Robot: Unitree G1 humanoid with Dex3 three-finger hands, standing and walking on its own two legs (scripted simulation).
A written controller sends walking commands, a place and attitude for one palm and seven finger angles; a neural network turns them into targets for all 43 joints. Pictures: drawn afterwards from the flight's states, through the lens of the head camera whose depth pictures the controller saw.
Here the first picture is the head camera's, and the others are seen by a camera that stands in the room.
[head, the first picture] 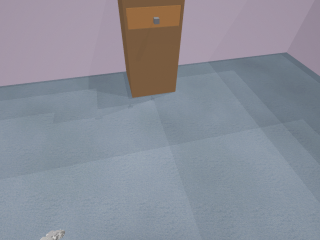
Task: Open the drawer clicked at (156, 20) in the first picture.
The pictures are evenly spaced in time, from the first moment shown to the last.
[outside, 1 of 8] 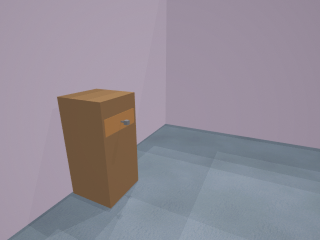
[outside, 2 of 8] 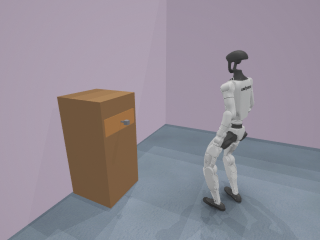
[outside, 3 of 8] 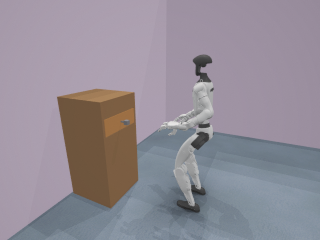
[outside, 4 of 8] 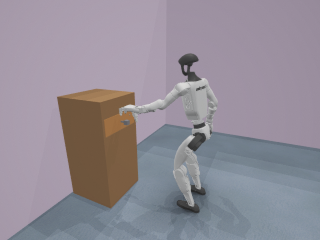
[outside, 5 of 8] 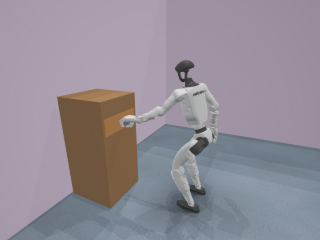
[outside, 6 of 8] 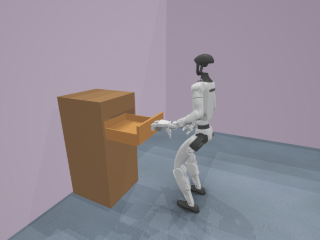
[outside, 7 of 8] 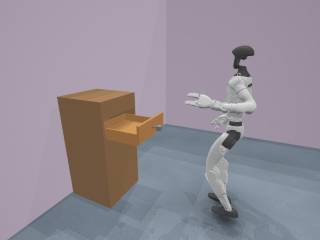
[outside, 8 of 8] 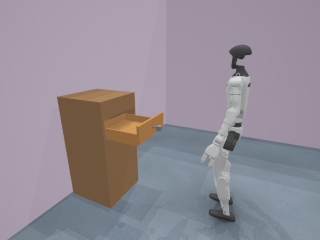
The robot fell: no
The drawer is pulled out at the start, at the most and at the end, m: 0.00 0.30 0.30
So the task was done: yes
